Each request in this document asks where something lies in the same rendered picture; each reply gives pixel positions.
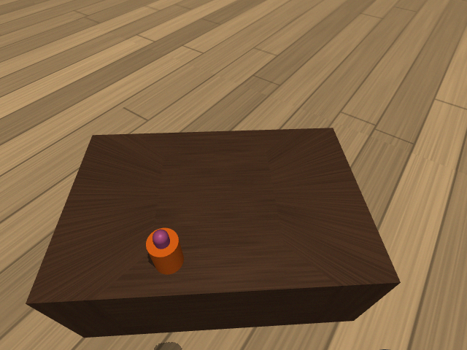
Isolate bottle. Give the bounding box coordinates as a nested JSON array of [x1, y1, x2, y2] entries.
[[146, 228, 184, 275]]

